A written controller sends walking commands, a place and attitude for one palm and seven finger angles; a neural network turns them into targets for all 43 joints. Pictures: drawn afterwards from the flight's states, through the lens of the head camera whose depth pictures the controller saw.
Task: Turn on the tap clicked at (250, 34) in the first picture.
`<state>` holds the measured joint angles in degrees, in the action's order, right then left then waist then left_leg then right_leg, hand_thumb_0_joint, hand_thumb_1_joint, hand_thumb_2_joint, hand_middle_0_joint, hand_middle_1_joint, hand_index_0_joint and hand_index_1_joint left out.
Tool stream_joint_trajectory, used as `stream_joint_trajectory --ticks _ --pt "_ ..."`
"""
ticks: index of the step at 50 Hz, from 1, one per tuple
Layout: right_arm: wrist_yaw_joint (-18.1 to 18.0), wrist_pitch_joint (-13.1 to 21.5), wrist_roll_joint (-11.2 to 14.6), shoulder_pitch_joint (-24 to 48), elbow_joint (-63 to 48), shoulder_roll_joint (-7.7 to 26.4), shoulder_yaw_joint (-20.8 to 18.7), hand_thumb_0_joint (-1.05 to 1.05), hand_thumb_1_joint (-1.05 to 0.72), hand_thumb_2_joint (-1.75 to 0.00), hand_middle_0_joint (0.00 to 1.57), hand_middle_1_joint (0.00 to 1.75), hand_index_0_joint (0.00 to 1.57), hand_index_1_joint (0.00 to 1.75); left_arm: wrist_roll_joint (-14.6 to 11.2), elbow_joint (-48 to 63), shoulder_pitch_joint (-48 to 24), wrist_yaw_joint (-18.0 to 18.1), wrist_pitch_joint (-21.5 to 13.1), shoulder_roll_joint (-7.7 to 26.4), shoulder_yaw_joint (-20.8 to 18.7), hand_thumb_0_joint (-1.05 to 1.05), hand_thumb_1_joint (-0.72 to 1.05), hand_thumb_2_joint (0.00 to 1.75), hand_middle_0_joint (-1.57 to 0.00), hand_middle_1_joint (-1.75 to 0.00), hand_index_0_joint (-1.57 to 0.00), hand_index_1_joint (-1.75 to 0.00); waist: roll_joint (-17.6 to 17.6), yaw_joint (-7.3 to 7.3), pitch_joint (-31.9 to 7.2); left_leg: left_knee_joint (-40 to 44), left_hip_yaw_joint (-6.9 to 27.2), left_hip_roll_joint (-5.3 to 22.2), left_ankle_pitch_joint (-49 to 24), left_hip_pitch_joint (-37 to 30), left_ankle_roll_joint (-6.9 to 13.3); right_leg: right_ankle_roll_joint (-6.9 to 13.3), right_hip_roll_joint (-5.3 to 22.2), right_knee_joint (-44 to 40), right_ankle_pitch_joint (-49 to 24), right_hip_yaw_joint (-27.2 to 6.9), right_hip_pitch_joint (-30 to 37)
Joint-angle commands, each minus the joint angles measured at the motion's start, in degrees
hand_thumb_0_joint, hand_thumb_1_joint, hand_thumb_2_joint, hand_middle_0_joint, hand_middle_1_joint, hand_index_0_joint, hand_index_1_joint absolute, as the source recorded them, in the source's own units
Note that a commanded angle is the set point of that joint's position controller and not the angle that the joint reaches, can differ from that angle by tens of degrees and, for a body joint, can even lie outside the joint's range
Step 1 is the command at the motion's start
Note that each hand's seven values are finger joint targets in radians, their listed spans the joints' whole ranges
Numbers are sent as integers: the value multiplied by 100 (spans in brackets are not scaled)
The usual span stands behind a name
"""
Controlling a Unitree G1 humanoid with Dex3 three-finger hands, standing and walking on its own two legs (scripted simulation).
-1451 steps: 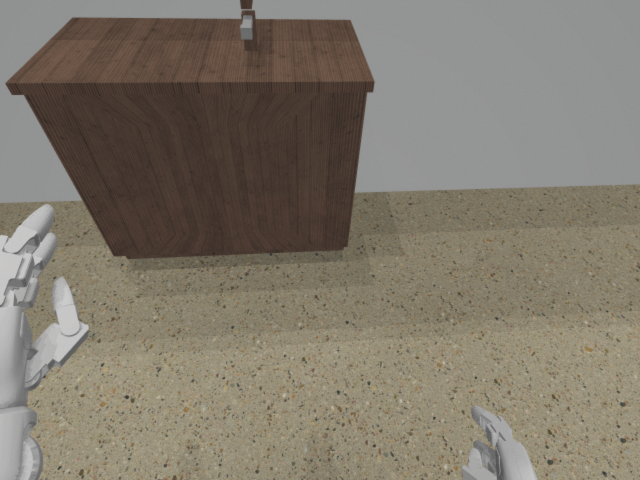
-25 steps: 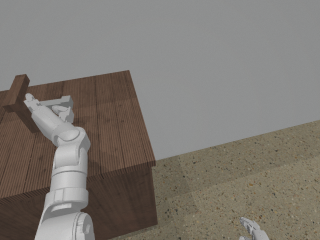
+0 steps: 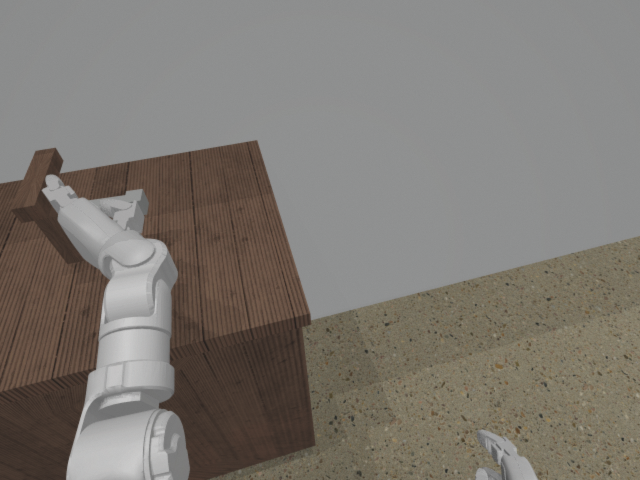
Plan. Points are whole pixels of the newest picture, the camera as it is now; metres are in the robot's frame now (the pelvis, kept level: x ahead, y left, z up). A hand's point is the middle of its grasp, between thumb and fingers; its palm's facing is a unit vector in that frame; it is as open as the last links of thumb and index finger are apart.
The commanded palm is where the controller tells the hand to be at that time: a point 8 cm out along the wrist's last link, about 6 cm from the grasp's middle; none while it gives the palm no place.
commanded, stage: lift the hand up off the lever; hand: left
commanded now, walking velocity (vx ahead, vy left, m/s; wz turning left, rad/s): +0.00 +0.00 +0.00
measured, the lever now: (136, 202) +0.46 +0.32 +0.10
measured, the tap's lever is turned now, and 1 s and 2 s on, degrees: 86 86 86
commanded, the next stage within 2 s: draw the hand back beside the body in 0.44 s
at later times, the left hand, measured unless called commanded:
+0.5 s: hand (134, 200) +0.39 +0.27 +0.17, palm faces +0.84 -0.54 -0.03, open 7.8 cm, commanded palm +0.33 +0.29 +0.17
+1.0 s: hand (92, 270) +0.28 +0.28 +0.16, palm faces +0.49 -0.84 -0.25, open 7.7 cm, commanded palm +0.26 +0.29 +0.17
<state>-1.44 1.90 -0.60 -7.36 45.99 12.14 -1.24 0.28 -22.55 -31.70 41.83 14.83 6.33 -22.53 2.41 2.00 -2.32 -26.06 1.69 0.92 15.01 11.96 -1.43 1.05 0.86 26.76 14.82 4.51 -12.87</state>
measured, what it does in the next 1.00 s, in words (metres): stands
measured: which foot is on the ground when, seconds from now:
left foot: down 0.00-1.00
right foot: down 0.00-1.00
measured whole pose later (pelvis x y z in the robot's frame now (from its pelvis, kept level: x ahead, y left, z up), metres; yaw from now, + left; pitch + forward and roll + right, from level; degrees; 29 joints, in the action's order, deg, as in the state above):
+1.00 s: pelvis +0.00 +0.01 +0.00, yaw -2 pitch -4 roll +0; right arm -2.5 3.9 1.5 -12.0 39.5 15.3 -1.6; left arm -4.4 3.2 1.6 9.1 -0.5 18.9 -17.6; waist 3.4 4.2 2.7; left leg -23.1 -0.2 1.6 14.6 4.7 -1.0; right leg 0.7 0.1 22.8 13.2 2.8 -5.8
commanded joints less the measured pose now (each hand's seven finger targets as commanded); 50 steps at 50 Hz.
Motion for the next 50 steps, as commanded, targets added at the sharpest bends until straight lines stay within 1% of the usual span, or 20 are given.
stream_joint_trajectory --ticks 1,7,12,14,16,18,19,23,27,28,29,31,33,34,37,38,39,40,46,50 --pt "-57 266 -1 771 -846 617 -173 0 -90 -90 20 30 20 30 256 1456 -2524 57 -357 1338 132 0 90 90 -15 -15 -15 -15 -76 46 -1620 191 -245 -89 -1706 -246 122 23 64 -235 -1563 -54 925" --pt "-64 322 43 803 -857 639 -176 0 -90 -90 20 30 20 30 122 1518 -2344 -67 -216 1042 347 0 90 90 -15 -15 -15 -15 -196 17 -1499 252 -246 -89 -1650 -328 134 7 38 -316 -1499 -36 895" --pt "-111 318 95 895 -799 675 -129 0 -90 -90 20 30 20 30 71 1285 -2596 -120 -42 1163 304 0 90 90 -15 -15 -15 -15 -406 -15 -1177 395 -220 -100 -1252 -241 170 -18 62 -536 -1011 -66 793" --pt "-112 348 70 938 -787 653 -130 0 -90 -90 20 30 20 30 108 1489 -2800 -68 -88 1219 278 0 90 90 -15 -15 -15 -15 -31 23 -1291 401 -226 -107 -1264 -366 137 7 59 -530 -975 -83 767" --pt "-80 373 33 872 -816 619 -142 0 -90 -90 20 30 20 30 151 1592 -2722 3 -166 1233 258 0 90 90 -15 -15 -15 -15 -22 71 -1543 359 -225 -97 -1538 -440 110 31 45 -423 -1244 -55 885" --pt "-52 366 14 861 -842 607 -153 0 -90 -90 20 30 20 30 163 1646 -2586 48 -192 1151 294 0 90 90 -15 -15 -15 -15 -105 87 -1666 300 -250 -101 -1774 -458 96 26 42 -343 -1533 -39 973" --pt "-59 323 1 844 -820 634 -177 0 -90 -90 20 30 20 30 176 1629 -2465 48 -206 1390 86 0 90 90 -15 -15 -15 -15 -100 133 -1754 297 -247 -83 -1840 -489 85 31 36 -332 -1565 -37 1053" --pt "-39 292 32 867 -845 617 -154 0 -90 -90 20 30 20 30 150 1543 -2467 11 -96 1000 389 0 90 90 -15 -15 -15 -15 -324 45 -1530 301 -252 -71 -1877 -419 94 19 55 -338 -1700 -14 1002" --pt "-60 234 57 887 -879 632 -163 0 -90 -90 20 30 20 30 95 1567 -2307 -25 -49 1218 161 0 90 90 -15 -15 -15 -15 -353 95 -1587 279 -296 -79 -1973 -443 123 0 65 -336 -1879 -36 1101" --pt "-150 105 40 597 -866 777 -184 0 -90 -90 20 30 20 30 426 2222 -2135 -909 -165 868 1262 0 90 90 -15 -15 -15 -15 -553 -266 -1701 147 -347 -47 -2293 -769 217 31 6 -61 -2551 -180 1054" --pt "-224 61 98 566 -1074 752 -230 0 -90 -90 20 30 20 30 281 2464 -1899 -1317 -237 1266 784 0 90 90 -15 -16 -15 -16 -295 -95 -1976 125 -350 -48 -2549 -909 240 66 -4 -68 -2822 -183 1249" --pt "-308 -12 151 581 -1205 697 -172 0 -90 -90 20 30 20 30 99 2837 -1442 -1818 -327 1556 648 0 90 90 -15 -16 -15 -16 -147 18 -2034 165 -365 -54 -2754 -1021 256 46 -15 -67 -3084 -220 1504" --pt "-366 -96 231 623 -1343 689 -118 0 -90 -90 20 30 20 30 -177 2930 -559 -2454 -355 1769 458 0 90 90 -16 -17 -16 -17 -372 92 -1734 230 -363 -33 -2720 -883 264 35 -34 -123 -3230 -240 1617" --pt "-392 -172 275 651 -1373 707 -96 0 -90 -90 20 30 20 30 -323 2878 -37 -2788 -315 1913 292 0 90 90 -16 -17 -16 -17 -200 142 -1572 283 -379 -10 -2714 -865 257 57 -54 -165 -3176 -245 1623" --pt "-415 -144 392 953 -1655 610 10 0 -90 -90 20 30 20 30 -867 3309 816 -2985 -49 1999 -212 0 90 90 -16 -18 -16 -18 -339 376 -1211 400 -387 -29 -2391 -596 239 20 -94 -301 -2869 -193 1691" --pt "-252 -21 197 447 -1559 738 -97 0 -90 -90 20 30 20 30 -573 3144 1598 -3083 -714 3148 -486 0 90 90 -16 -18 -16 -18 -360 189 -707 368 -396 20 -2196 -506 303 -28 50 -349 -2870 -296 1354" --pt "-164 4 212 382 -1502 737 -114 0 -90 -90 20 30 20 30 -580 2930 1989 -3160 -1031 3206 -688 0 90 90 -16 -19 -16 -19 -89 258 -618 423 -385 14 -2072 -348 260 12 47 -378 -2647 -301 1385" --pt "-124 57 213 425 -1579 678 -75 0 -90 -90 20 30 20 30 -572 3100 2030 -3248 -1237 2827 -331 0 90 90 -16 -19 -16 -19 -147 182 -476 442 -405 18 -2070 -330 267 18 25 -376 -2582 -310 1301" --pt "-125 502 195 409 -1674 759 -137 0 -90 -90 20 30 20 30 -441 4393 1028 -3304 -2077 2524 360 0 90 90 -17 -21 -17 -21 550 -116 -731 436 -365 17 -1856 -1122 270 14 -38 -591 -1946 -333 842" --pt "-186 622 220 376 -1528 791 -135 0 -90 -90 20 30 20 30 -396 3943 1051 -3242 -2256 2161 745 0 90 90 -17 -22 -17 -22 134 -208 -436 598 -267 -13 -1073 -1100 279 11 -77 -711 -1143 -279 597"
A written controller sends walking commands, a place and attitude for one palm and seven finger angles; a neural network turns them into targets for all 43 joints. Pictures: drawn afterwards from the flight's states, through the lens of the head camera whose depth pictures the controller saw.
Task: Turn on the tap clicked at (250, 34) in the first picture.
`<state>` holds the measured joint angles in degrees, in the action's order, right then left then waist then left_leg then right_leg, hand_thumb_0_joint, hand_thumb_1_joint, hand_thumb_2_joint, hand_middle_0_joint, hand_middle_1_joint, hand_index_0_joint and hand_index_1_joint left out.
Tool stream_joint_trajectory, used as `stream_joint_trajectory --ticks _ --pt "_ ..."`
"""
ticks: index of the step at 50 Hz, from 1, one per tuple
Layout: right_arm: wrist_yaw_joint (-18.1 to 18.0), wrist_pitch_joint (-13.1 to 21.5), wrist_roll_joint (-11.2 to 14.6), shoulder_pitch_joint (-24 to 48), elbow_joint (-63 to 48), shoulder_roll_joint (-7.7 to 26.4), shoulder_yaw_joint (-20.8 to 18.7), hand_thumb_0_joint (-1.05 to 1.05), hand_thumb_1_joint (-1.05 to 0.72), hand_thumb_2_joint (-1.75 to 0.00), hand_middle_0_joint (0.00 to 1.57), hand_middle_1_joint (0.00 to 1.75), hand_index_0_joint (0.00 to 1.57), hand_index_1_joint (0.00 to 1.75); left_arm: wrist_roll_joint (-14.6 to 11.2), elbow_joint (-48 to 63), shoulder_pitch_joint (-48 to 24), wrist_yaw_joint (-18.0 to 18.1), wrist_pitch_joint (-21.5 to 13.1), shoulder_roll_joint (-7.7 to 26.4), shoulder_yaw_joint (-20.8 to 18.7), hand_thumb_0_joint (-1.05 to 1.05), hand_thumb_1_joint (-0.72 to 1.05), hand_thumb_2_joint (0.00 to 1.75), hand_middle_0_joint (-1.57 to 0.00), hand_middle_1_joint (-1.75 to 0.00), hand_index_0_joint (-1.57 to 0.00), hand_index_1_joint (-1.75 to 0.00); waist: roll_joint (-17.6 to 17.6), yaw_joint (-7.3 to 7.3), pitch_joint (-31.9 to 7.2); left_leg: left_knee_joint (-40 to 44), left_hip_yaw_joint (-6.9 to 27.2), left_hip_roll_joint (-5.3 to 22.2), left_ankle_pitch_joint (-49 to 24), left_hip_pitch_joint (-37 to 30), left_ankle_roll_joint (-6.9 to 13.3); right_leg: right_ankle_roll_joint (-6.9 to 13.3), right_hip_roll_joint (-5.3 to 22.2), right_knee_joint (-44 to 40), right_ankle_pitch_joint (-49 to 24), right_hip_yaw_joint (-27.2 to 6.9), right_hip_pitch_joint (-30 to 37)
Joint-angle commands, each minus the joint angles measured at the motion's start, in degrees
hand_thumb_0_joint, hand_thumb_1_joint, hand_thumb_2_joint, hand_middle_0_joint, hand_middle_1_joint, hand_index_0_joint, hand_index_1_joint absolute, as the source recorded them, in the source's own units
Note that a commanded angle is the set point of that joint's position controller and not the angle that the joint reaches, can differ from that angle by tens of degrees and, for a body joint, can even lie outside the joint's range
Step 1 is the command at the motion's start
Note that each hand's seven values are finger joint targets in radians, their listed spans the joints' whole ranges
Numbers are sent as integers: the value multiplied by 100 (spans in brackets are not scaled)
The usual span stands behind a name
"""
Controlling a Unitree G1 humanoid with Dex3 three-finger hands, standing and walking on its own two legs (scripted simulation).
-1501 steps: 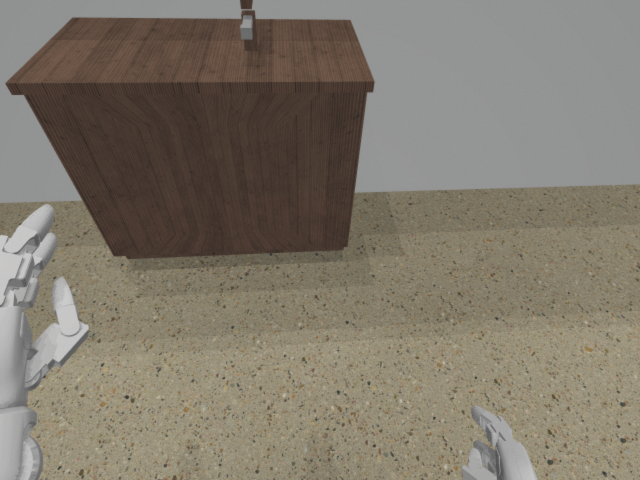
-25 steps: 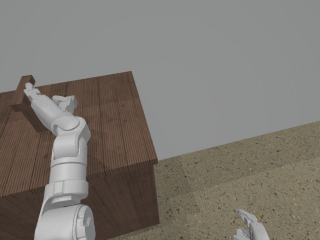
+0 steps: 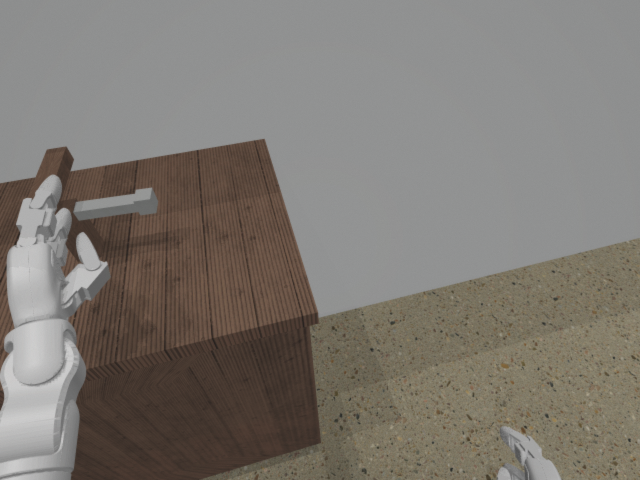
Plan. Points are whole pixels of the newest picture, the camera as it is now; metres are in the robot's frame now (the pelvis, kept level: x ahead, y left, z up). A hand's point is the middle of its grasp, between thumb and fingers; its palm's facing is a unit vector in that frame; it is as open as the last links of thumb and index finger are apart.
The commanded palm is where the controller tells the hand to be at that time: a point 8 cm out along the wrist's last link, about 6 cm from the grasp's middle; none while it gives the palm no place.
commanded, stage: draw the hand back beside the body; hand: left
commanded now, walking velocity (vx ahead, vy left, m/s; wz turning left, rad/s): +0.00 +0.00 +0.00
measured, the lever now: (146, 201) +0.45 +0.33 +0.10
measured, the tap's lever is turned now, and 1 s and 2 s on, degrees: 86 86 86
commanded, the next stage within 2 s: step back with the hand held close in 1.02 s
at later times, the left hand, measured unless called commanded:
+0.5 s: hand (100, 309) +0.22 +0.25 +0.16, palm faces +0.42 -0.86 -0.30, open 7.5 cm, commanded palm +0.18 +0.29 +0.17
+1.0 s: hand (97, 333) +0.20 +0.24 +0.15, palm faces +0.43 -0.84 -0.34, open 7.4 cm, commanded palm +0.16 +0.28 +0.17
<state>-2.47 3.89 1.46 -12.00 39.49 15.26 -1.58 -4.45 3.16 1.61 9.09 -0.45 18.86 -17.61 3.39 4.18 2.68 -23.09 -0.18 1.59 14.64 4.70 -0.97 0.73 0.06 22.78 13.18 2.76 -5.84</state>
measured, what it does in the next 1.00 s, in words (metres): stands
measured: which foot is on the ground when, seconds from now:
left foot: down 0.00-1.00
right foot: down 0.00-1.00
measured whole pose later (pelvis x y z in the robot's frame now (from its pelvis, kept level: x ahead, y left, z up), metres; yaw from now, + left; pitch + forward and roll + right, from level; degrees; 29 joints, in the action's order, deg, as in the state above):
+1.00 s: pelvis +0.00 +0.00 +0.00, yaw +0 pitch -4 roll +0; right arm -2.2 5.4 0.1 -9.5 37.3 12.2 -0.4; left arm -3.4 22.7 24.0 7.3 -5.7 16.8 -15.1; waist 3.7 4.0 2.0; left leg -24.6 0.0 1.3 15.3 5.4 -0.7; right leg 0.4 0.3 23.7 13.6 2.9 -6.2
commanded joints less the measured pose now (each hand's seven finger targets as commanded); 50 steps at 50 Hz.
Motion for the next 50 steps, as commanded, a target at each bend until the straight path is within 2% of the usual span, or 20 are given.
stream_joint_trajectory --ticks 1,2,3,6,8,9,13,16,18,20,23,24,28,30,33,37,40,43,47,50 --pt "-93 416 23 867 -867 488 -104 0 -90 -90 20 30 20 30 62 1268 -2145 39 -761 890 250 0 90 90 -17 -22 -17 -22 -171 -403 -886 344 -53 -90 -831 -310 246 40 -5 -351 -772 -91 -116" --pt "-98 403 22 892 -851 485 -95 0 -90 -90 20 30 20 30 66 1108 -2018 33 -779 848 277 0 90 90 -18 -22 -18 -22 -265 -394 -775 379 -64 -106 -681 -231 265 33 9 -389 -647 -101 -138" --pt "-101 395 18 900 -841 494 -108 0 -90 -90 20 30 20 30 64 1108 -1873 37 -822 968 128 0 90 90 -18 -23 -18 -23 -366 -341 -905 405 -46 -112 -670 -218 266 44 6 -386 -629 -92 -25" --pt "-73 323 5 955 -892 439 -80 0 -90 -90 20 30 20 30 30 1104 -1249 -22 -905 1102 -152 0 90 90 -18 -24 -18 -24 -112 -199 -971 495 -35 -114 -665 -95 229 72 27 -388 -608 -110 213" --pt "-53 266 -16 987 -942 403 -67 0 -90 -90 20 30 20 30 -24 1105 -777 -57 -929 1265 -457 0 90 90 -18 -24 -18 -24 -364 -120 -973 493 -43 -94 -801 53 231 68 28 -392 -790 -107 401" --pt "-45 230 -20 989 -950 406 -84 0 -90 -90 20 30 20 30 -33 1141 -543 -78 -940 1444 -710 0 90 90 -18 -25 -18 -25 -166 -65 -1012 498 -73 -87 -864 89 214 76 45 -403 -859 -132 510" --pt "18 223 -38 1005 -1086 311 -67 0 -90 -90 20 30 20 30 -49 1799 -196 -175 -1001 1303 -657 0 90 90 -19 -26 -19 -26 22 -67 -941 425 -108 -50 -1176 97 185 80 49 -366 -1230 -124 527" --pt "40 270 -45 990 -1126 312 -69 0 -90 -90 20 30 20 30 -28 2080 23 -205 -998 1123 -489 0 90 90 -19 -27 -19 -27 162 -110 -723 444 -85 -20 -1038 132 159 81 34 -397 -1026 -112 349" --pt "37 317 -51 983 -1131 330 -82 0 -90 -90 20 30 20 30 -9 2211 116 -198 -1006 1018 -361 0 90 90 -19 -27 -19 -27 -11 -146 -682 429 -73 -8 -976 84 177 73 17 -418 -935 -105 241" --pt "22 353 -45 972 -1127 346 -96 0 -90 -90 20 30 20 30 25 2366 160 -192 -1019 916 -240 0 90 90 -19 -28 -19 -28 109 -181 -655 440 -63 -9 -884 21 176 73 22 -431 -799 -116 162" --pt "6 400 -64 965 -1101 385 -125 0 -90 -90 20 30 20 30 28 2427 453 -161 -1029 874 -222 0 90 90 -20 -29 -20 -29 -298 -169 -696 390 -49 -18 -940 4 211 58 23 -402 -856 -99 166" --pt "0 400 -55 987 -1100 378 -128 0 -90 -90 20 30 20 30 44 2541 493 -171 -1023 811 -141 0 90 90 -20 -29 -20 -29 -95 -183 -693 405 -39 -15 -901 -50 200 60 26 -414 -767 -115 132" --pt "0 459 -92 963 -1113 378 -128 0 -90 -90 20 30 20 30 72 2890 830 -118 -1066 895 -243 0 90 90 -20 -30 -20 -30 -44 -129 -791 355 -6 -38 -1018 -19 188 72 43 -335 -893 -98 225" --pt "-2 477 -109 957 -1117 340 -114 0 -90 -90 20 30 20 30 90 3057 1062 -98 -1067 921 -307 0 90 90 -20 -30 -20 -30 125 -109 -790 346 -21 -43 -1053 -8 174 74 62 -313 -926 -86 252" --pt "13 481 -125 948 -1152 325 -112 0 -90 -90 20 30 20 30 71 3163 1520 -101 -1047 903 -377 0 90 90 -20 -30 -20 -30 -91 -77 -724 284 -17 -25 -1217 85 169 71 60 -271 -1085 -69 266" --pt "24 444 -117 953 -1197 286 -107 0 -90 -90 20 30 20 30 50 3235 2010 -134 -992 805 -382 0 90 90 -20 -30 -20 -30 -116 -72 -525 224 -60 3 -1198 185 174 57 70 -274 -1091 -84 144" --pt "-4 428 -111 940 -1175 300 -108 0 -90 -90 20 30 20 30 77 3280 1690 -133 -966 761 -291 0 90 90 -20 -30 -20 -30 -124 -153 -476 180 -81 12 -1173 147 186 45 81 -274 -1083 -100 25" --pt "-36 437 -114 937 -1175 304 -111 0 -90 -90 20 30 20 30 91 3227 1569 -98 -946 808 -320 0 90 90 -20 -30 -20 -30 -188 -148 -571 151 -72 -8 -1124 99 209 37 84 -257 -1040 -87 19" --pt "-53 448 -123 960 -1179 294 -104 0 -90 -90 20 30 20 30 101 3298 1595 -79 -936 790 -292 0 90 90 -20 -30 -20 -30 -70 -119 -722 135 -68 -16 -1172 34 209 46 100 -226 -1077 -89 92" --pt "-55 474 -127 952 -1179 287 -92 0 -90 -90 20 30 20 30 106 3308 1647 -65 -935 823 -320 0 90 90 -20 -30 -20 -30 -82 -104 -701 146 -40 -25 -1182 69 197 50 102 -205 -1072 -80 114"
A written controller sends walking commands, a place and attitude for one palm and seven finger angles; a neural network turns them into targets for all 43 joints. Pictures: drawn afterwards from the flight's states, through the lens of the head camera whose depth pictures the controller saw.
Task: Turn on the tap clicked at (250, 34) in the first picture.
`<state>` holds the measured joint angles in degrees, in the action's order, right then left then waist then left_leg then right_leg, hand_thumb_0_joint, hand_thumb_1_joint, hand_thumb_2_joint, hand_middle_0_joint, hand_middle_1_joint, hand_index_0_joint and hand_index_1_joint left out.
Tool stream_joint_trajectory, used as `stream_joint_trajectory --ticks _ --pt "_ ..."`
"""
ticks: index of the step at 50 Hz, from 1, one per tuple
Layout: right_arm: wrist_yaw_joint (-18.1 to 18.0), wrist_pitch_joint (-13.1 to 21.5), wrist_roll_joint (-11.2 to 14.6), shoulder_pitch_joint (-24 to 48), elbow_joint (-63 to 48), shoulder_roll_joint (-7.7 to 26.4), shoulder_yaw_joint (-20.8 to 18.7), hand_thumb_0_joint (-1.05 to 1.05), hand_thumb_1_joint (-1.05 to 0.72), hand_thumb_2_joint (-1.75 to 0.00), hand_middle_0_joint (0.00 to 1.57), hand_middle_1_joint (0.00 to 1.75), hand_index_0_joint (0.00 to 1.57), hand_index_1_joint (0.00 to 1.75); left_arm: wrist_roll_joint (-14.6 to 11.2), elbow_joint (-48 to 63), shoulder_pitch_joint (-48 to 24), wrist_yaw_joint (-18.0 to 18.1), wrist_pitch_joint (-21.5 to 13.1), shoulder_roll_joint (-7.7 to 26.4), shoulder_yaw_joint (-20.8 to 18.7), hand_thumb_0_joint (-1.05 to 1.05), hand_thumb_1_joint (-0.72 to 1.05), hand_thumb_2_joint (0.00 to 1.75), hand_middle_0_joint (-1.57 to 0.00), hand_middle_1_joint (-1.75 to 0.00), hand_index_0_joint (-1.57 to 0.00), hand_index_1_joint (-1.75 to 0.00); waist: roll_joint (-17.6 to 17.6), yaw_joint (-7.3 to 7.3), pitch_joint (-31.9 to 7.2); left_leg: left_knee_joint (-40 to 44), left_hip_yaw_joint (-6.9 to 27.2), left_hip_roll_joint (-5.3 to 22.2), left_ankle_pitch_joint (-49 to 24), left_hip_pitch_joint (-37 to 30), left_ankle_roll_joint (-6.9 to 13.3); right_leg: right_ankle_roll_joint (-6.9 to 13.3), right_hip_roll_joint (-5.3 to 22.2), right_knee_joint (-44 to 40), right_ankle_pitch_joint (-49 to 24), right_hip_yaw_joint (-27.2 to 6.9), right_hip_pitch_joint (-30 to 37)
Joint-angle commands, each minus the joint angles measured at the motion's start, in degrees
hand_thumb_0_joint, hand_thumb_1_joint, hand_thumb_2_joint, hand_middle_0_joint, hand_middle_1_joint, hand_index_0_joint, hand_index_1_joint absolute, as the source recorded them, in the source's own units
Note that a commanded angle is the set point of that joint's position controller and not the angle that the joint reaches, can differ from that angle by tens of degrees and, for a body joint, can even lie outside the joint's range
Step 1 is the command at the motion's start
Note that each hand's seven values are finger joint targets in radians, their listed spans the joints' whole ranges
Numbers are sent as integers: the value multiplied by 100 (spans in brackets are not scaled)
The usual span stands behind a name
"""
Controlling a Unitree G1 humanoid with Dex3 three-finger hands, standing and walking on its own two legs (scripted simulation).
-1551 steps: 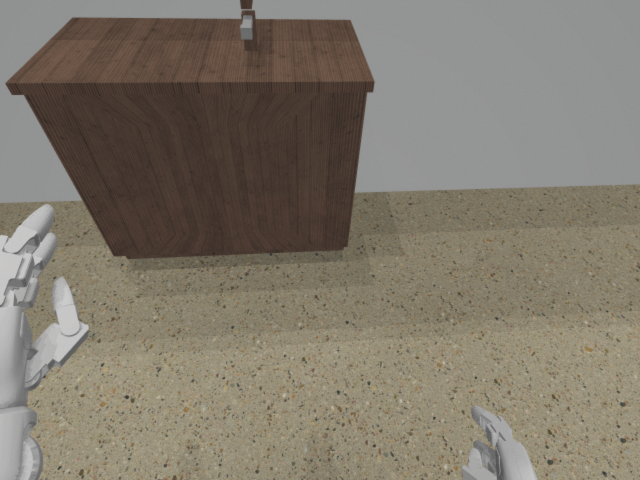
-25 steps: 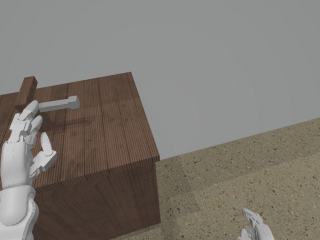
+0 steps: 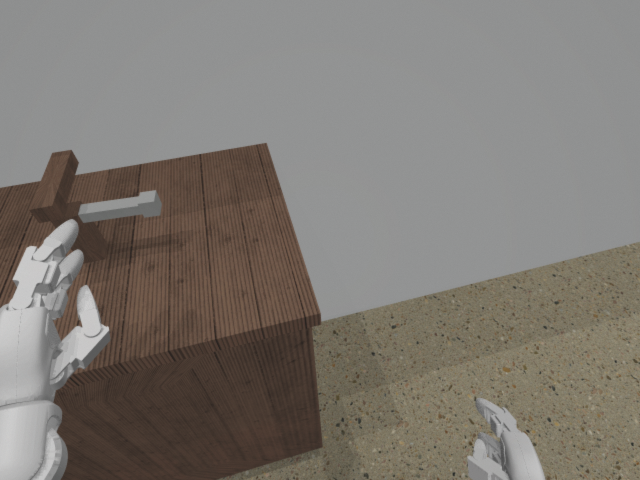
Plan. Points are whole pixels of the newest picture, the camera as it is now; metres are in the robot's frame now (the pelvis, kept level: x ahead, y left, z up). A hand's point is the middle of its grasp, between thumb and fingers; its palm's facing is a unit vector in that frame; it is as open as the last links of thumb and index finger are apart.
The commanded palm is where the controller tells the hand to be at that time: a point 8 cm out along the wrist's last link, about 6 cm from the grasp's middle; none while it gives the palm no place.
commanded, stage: draw the hand back beside the body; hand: left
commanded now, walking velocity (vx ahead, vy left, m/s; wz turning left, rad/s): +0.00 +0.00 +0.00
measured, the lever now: (150, 203) +0.45 +0.33 +0.10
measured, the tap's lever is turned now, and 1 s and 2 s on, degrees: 86 86 86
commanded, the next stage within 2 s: step back with the hand held close in 0.02 s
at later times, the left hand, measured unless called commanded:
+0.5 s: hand (102, 353) +0.19 +0.24 +0.14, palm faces +0.30 -0.85 -0.43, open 7.4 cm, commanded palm +0.14 +0.29 +0.17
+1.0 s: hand out of the picture +0.10 +0.27 +0.16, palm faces +0.47 -0.77 -0.44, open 7.4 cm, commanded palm +0.05 +0.29 +0.17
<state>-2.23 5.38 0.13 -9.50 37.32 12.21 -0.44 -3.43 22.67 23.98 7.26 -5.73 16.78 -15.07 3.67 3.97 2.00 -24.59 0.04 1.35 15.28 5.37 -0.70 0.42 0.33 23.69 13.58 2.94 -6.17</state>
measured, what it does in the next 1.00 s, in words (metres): walks backwards: right foot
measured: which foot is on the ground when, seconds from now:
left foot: down 0.00-1.00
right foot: down 0.00-0.84, up 0.86-0.94, down 0.96-1.00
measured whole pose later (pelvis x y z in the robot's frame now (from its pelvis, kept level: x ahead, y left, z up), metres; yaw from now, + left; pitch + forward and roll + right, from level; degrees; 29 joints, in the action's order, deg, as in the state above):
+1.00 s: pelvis -0.11 +0.01 -0.02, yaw +1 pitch +2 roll -1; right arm -3.0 5.1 0.9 -13.3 33.2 11.4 0.1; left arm -0.6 28.5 26.6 8.8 -11.8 21.1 -23.1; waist 2.0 0.7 -0.9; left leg -35.1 0.0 1.9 9.8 28.0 0.6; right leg 0.2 -2.5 34.0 21.9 0.3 -16.8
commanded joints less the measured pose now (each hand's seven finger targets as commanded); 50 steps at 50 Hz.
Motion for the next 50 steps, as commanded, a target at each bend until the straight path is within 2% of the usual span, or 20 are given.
stream_joint_trajectory --ticks 1,7,8,9,10,12,14,19,24,27,30,33,36,38,41,43,45,47,49,50 --pt "-74 330 4 712 -961 593 -200 0 -90 -90 20 30 20 30 0 1386 -581 116 -407 1014 -558 0 90 90 -20 -30 -20 -30 22 -74 -630 295 -65 -5 -1257 9 163 85 79 -290 -1117 -100 149" --pt "-87 299 16 714 -938 604 -223 0 -90 -90 20 30 20 30 -39 1159 -525 117 -382 1174 -774 0 90 90 -20 -30 -20 -30 -362 -64 -539 266 -103 16 -1278 95 191 61 75 -311 -1209 -106 138" --pt "-108 169 71 599 -1143 622 -173 0 -90 -90 20 30 20 30 -45 1520 -1192 114 -579 1774 -1473 0 90 90 -20 -30 -20 -30 -380 -193 -183 -72 -115 165 -1073 353 288 43 395 -560 -1818 -704 -436" --pt "-131 95 58 581 -1056 562 -161 0 -90 -90 20 30 20 30 -7 1354 -1217 71 -660 1775 -1457 0 90 90 -20 -30 -20 -30 -362 -247 -268 -184 -39 131 -923 389 255 84 585 -520 -2060 -739 -409" --pt "-138 34 42 627 -988 533 -163 0 -90 -90 20 30 20 30 2 973 -546 23 -616 1331 -1100 0 90 90 -20 -30 -20 -30 -512 -289 -414 -313 -61 174 -1137 287 263 89 692 -428 -2442 -733 -464" --pt "-114 -83 51 534 -1136 618 -226 0 -90 -90 20 30 20 30 28 814 -138 -39 -547 1001 -802 0 90 90 -20 -30 -20 -30 -684 -304 -851 -431 -95 291 -1669 174 233 53 750 -151 -2854 -632 -372" --pt "-129 -154 58 605 -1266 659 -243 0 -90 -90 20 30 20 30 37 1111 25 -50 -542 902 -685 0 90 90 -20 -30 -20 -30 -215 -288 -1156 -281 -43 443 -2311 76 232 -22 669 138 -2904 -479 -299" --pt "-180 -294 62 694 -1520 698 -234 0 -90 -90 20 30 20 30 61 1917 218 94 -519 1361 -1074 0 90 90 -20 -30 -20 -30 105 -205 -1444 -42 269 650 -2612 386 266 -94 385 516 -2066 -323 -270" --pt "-224 -279 66 663 -1567 689 -244 0 -90 -90 20 30 20 30 64 2052 252 191 -559 1510 -1322 0 90 90 -20 -30 -20 -30 246 -205 -1271 92 387 710 -1846 1064 320 -102 296 649 -1532 -385 -258" --pt "-222 -206 70 562 -1537 694 -222 0 -90 -90 20 30 20 30 62 1784 260 202 -571 1255 -1127 0 90 90 -20 -30 -20 -30 340 -257 -1023 128 359 698 -990 1495 330 -104 277 603 -1168 -455 -367" --pt "-217 -159 90 469 -1486 697 -233 0 -90 -90 20 30 20 30 77 1576 242 198 -574 1109 -959 0 90 90 -20 -30 -20 -30 -101 -328 -935 -35 303 526 -11 1643 286 -35 430 280 -909 -680 -597" --pt "-191 -119 84 395 -1431 679 -238 0 -90 -90 20 30 20 30 104 1441 101 231 -579 1161 -889 0 90 90 -20 -30 -20 -30 -822 -383 -653 -524 169 245 978 1560 254 114 786 -484 397 -1201 -1414" --pt "-199 -64 80 388 -1382 651 -202 0 -90 -90 20 30 20 30 150 1640 -170 287 -636 1280 -884 0 90 90 -20 -30 -20 -30 -947 -418 -632 -853 179 176 1017 1193 239 223 974 -697 1220 -1204 -2058" --pt "-214 -1 56 423 -1392 694 -178 0 -90 -90 20 30 20 30 182 1773 -294 340 -692 1352 -965 0 90 90 -20 -30 -20 -30 -555 -415 -651 -426 430 310 1119 1371 317 138 783 -389 1217 -959 -1953" --pt "-291 104 52 532 -1498 837 -192 0 -90 -90 20 30 20 30 283 1991 -267 400 -829 1339 -1194 0 90 90 -20 -30 -20 -30 1076 -314 -835 1197 1464 1139 2299 2956 702 -203 -87 1558 422 -243 -270" --pt "-248 171 76 474 -1521 780 -262 0 -90 -90 20 30 20 30 360 1915 -283 357 -863 1342 -1283 0 90 90 -20 -30 -20 -30 1030 -258 -823 1507 1565 1423 2738 3828 846 -265 -235 2578 415 -232 445" --pt "-205 210 87 474 -1499 750 -288 0 -90 -90 20 30 20 30 345 1786 -93 290 -897 1310 -1309 0 90 90 -20 -30 -20 -30 842 -257 -747 1179 1410 1341 2493 3648 852 -248 -238 2380 510 -294 233" --pt "-138 297 99 391 -1387 719 -255 0 -90 -90 20 30 20 30 292 1634 185 215 -930 1159 -1213 0 90 90 -20 -30 -20 -30 473 -265 -605 545 1130 1058 1728 2821 707 -186 -208 1147 403 -271 -320" --pt "-128 345 67 427 -1323 688 -242 0 -90 -90 20 30 20 30 219 1707 231 160 -973 1140 -1115 0 90 90 -20 -30 -20 -30 247 -350 -631 -18 792 787 902 2037 466 -42 34 232 -456 -583 -849" --pt "-124 350 51 408 -1211 597 -181 0 -90 -90 20 30 20 30 167 1739 107 143 -1032 1174 -1054 0 90 90 -20 -30 -20 -30 -110 -351 -743 -492 572 587 -184 1523 349 67 333 -51 -1339 -898 -1115"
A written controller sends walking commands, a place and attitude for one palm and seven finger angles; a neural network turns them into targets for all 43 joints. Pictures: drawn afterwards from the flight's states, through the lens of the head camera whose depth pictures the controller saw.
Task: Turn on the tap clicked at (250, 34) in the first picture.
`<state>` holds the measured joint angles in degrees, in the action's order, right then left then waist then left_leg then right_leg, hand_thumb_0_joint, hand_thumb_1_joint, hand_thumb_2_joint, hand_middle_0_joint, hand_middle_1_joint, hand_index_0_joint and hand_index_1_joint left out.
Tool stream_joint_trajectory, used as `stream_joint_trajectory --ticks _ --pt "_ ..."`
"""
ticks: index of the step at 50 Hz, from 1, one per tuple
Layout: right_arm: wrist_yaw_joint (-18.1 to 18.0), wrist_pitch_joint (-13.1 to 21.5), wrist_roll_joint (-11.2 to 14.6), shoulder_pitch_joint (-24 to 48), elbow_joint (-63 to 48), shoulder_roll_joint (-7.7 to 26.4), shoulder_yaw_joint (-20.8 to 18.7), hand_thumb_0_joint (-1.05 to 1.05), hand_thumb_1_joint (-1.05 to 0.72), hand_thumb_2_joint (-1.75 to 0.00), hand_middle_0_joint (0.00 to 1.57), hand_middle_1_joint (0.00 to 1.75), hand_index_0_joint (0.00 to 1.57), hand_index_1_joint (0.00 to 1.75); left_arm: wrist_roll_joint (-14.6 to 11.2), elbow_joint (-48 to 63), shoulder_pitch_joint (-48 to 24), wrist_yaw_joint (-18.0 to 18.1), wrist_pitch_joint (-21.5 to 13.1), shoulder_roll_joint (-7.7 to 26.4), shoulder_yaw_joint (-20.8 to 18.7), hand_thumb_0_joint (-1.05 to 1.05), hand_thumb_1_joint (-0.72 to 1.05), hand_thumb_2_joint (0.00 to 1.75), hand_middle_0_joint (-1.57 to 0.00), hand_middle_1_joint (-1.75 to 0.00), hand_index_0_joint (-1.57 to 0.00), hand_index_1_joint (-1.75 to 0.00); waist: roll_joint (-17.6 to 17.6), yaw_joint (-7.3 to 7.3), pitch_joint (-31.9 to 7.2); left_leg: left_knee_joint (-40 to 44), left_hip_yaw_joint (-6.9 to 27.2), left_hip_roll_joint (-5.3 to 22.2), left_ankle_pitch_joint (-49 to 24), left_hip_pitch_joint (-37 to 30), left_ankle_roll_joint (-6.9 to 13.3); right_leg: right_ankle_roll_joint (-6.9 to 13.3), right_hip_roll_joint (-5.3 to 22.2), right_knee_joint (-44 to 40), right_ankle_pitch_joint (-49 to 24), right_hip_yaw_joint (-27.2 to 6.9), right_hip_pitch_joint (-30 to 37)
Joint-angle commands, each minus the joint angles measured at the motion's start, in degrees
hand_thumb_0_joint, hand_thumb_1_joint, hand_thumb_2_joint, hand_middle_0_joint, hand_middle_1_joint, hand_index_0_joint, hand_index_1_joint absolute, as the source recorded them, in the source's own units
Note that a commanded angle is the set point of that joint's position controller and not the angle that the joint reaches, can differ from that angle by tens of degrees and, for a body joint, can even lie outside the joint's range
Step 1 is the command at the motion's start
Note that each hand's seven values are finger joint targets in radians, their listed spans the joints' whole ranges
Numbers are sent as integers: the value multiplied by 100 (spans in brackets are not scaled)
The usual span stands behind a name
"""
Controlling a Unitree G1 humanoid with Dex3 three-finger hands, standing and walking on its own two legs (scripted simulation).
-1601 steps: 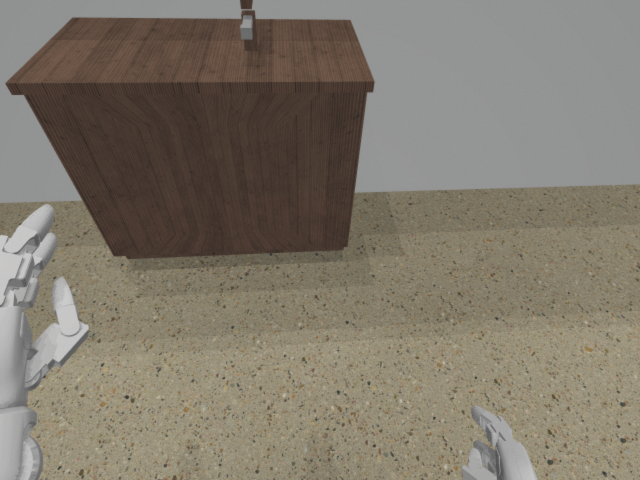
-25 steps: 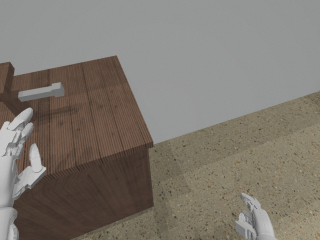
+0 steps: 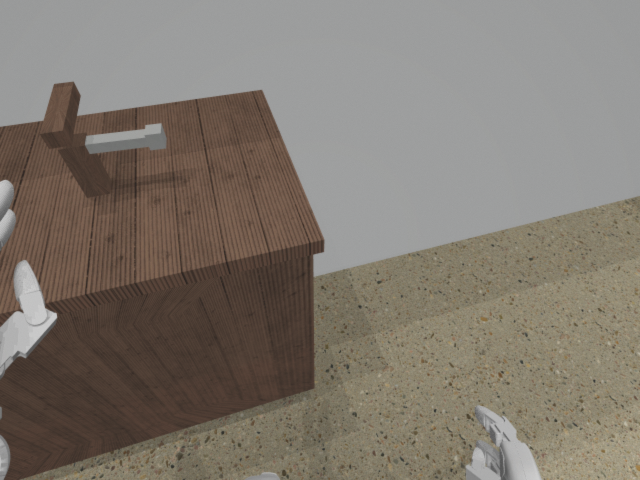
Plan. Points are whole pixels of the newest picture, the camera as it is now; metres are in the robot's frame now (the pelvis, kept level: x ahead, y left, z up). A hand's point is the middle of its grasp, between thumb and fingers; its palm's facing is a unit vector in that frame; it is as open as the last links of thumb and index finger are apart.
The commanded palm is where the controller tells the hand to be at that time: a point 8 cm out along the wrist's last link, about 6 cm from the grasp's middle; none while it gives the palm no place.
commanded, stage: step back with the hand held close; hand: left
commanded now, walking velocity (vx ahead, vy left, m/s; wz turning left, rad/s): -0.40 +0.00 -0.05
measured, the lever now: (155, 136) +0.56 +0.30 +0.12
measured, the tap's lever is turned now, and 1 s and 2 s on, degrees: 86 86 86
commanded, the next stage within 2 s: stop stepping back and stand still in 0.40 s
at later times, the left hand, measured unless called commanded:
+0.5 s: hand (12, 467) +0.10 +0.22 +0.18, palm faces +0.36 -0.85 -0.39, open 7.4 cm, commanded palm +0.06 +0.26 +0.19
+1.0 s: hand out of the picture +0.02 +0.24 +0.18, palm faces +0.42 -0.83 -0.36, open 7.4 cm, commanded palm -0.03 +0.27 +0.19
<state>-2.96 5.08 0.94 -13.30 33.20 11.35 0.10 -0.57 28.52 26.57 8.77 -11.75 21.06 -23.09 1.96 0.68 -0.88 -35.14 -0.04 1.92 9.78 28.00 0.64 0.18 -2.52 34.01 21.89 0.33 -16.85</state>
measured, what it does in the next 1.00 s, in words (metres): walks backwards: right foot, then left foot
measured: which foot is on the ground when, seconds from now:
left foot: down 0.00-0.50, up 0.52-0.74, down 0.76-1.00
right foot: down 0.00-0.26, up 0.28-0.46, down 0.48-1.00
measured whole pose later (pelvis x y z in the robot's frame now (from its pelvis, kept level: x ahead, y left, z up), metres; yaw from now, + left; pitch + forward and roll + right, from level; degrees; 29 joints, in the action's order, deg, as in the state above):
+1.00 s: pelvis -0.20 +0.00 +0.01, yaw -1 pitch -1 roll +0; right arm -3.6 5.8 0.5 -16.6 37.3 12.6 -0.3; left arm -1.7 24.7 26.3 9.8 -8.1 19.8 -19.1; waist 1.4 -1.0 -3.8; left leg -32.3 -0.7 0.5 19.8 11.9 0.7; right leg 2.3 -2.5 30.2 15.8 3.6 -13.9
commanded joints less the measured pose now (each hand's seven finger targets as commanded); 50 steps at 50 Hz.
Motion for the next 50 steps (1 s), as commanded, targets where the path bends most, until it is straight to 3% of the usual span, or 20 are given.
stream_joint_trajectory --ticks 1,3,7,10,12,15,20,23,25,26,27,30,35,39,40,42,44,47,48,50 --pt "-48 347 -34 730 -698 602 -224 0 -90 -90 20 30 20 30 -141 1120 -325 -5 -450 821 -197 0 90 90 -20 -30 -20 -30 -379 -50 -875 125 164 390 -793 -1180 35 182 1071 -1038 -3686 -1049 50" --pt "-40 307 40 700 -748 674 -442 0 -90 -90 20 30 20 30 -144 1216 -570 -3 -380 843 -84 0 90 90 -20 -30 -20 -30 -1375 -63 -1312 -577 -149 123 -883 -1325 -137 164 1490 -800 -5108 -1218 320" --pt "-48 207 -22 924 -816 505 -303 0 -90 -90 20 30 20 30 -164 1302 -269 -10 -405 1114 -354 0 90 90 -20 -30 -20 -30 -852 -47 -681 -379 39 78 385 -1199 -111 369 1605 -1101 -3183 -1212 -362" --pt "-117 131 -73 1014 -842 670 -296 0 -90 -90 20 30 20 30 -173 1359 -268 25 -410 1134 -491 0 90 90 -20 -30 -20 -30 88 -10 -663 975 577 680 -1555 -1360 89 -9 647 -438 -2587 -576 -274" --pt "-97 103 -70 899 -904 651 -327 0 -90 -90 20 30 20 30 -211 1234 118 43 -354 1059 -553 0 90 90 -20 -30 -20 -30 744 37 -1298 1221 966 1237 -2730 -1674 363 -171 187 362 -1164 -217 -105" --pt "-28 237 -184 916 -862 686 -366 0 -90 -90 20 30 20 30 -201 1569 -88 -6 -348 836 -369 0 90 90 -20 -30 -20 -30 1508 54 -1199 2088 1325 1720 -964 -832 697 -125 -42 1883 679 -286 96" --pt "-4 399 -77 852 -768 738 -364 0 -90 -90 20 30 20 30 -279 1528 -57 46 -158 680 -98 0 90 90 -20 -30 -20 -30 952 66 -1047 1932 926 1350 -120 -1421 508 -134 -30 279 244 -106 -34" --pt "-27 356 -110 1004 -739 693 -313 0 -90 -90 20 30 20 30 -256 1483 -276 -10 -122 797 -118 0 90 90 -20 -30 -20 -30 587 112 -723 1578 589 836 1155 -1083 146 -29 63 -1558 -692 -47 283" --pt "-66 250 -100 993 -716 417 -262 0 -90 -90 20 30 20 30 -235 1496 -483 0 -163 1135 -210 0 90 90 -20 -30 -20 -30 -1215 21 -700 -357 -363 -83 1158 -1243 -300 372 1485 -2302 -1549 -1644 -595" --pt "-76 276 -32 927 -675 522 -335 0 -90 -90 20 30 20 30 -196 1346 -580 35 -163 1157 -174 0 90 90 -20 -30 -20 -30 -1612 76 -662 -1736 -175 -345 1387 -924 -303 645 2056 -2326 -1904 -1954 -861" --pt "-72 300 2 814 -651 606 -394 0 -90 -90 20 30 20 30 -183 995 -160 48 -63 1011 -166 0 90 90 -20 -30 -20 -30 -1593 45 -665 -2323 183 -327 1362 -488 -225 585 1916 -1991 -2515 -1644 -590" --pt "-74 151 -32 879 -756 471 -165 0 -90 -90 20 30 20 30 -197 798 -256 -6 76 968 -208 0 90 90 -20 -30 -20 -30 -735 -130 -861 -1542 138 -113 867 -355 -134 648 1641 -1378 -2580 -1183 277" --pt "-156 165 11 684 -735 746 -287 0 -90 -90 20 30 20 30 -195 680 -541 163 52 915 -136 0 90 90 -20 -30 -20 -30 -790 -124 -559 910 -84 -156 969 -1365 127 421 1419 -1589 -652 -1248 373" --pt "-105 263 89 620 -895 978 -353 0 -90 -90 20 30 20 30 -233 1301 -224 139 -31 1010 -200 0 90 90 -20 -30 -20 -30 712 -82 -797 1600 1006 799 -531 -2111 498 -10 369 -251 -1271 -269 318" --pt "-117 258 61 531 -852 873 -323 0 -90 -90 20 30 20 30 -212 1333 -31 173 -13 1088 -336 0 90 90 -20 -30 -20 -30 897 -151 -937 1355 879 825 -1077 -2174 520 -31 270 61 -1307 74 233" --pt "-119 295 -42 589 -718 840 -281 0 -90 -90 20 30 20 30 -160 1553 -309 189 -28 997 -216 0 90 90 -20 -30 -20 -30 1337 -188 -332 1990 1351 995 156 -1539 564 -79 145 445 -127 229 -156" --pt "-135 378 -39 573 -650 857 -283 0 -90 -90 20 30 20 30 -137 1388 -634 208 17 876 -126 0 90 90 -20 -30 -20 -30 974 -215 107 2290 1528 1147 1805 -903 685 -65 104 577 37 244 -113" --pt "-137 382 -39 630 -515 916 -269 0 -90 -90 20 30 20 30 -119 541 -642 202 107 668 -19 0 90 90 -20 -30 -20 -30 452 -121 255 1558 1020 910 1383 -653 562 12 78 -750 -483 249 576" --pt "-137 354 -44 657 -498 922 -273 0 -90 -90 20 30 20 30 -110 404 -693 186 104 698 -27 0 90 90 -20 -30 -20 -30 209 -112 119 1136 779 720 1032 -481 484 104 201 -1038 -724 12 970" --pt "-104 282 -62 665 -513 874 -324 0 -90 -90 20 30 20 30 -113 229 -796 118 76 757 12 0 90 90 -20 -30 -20 -30 -849 -156 -12 -120 149 95 1277 106 233 615 1091 -1505 -489 -1612 1193"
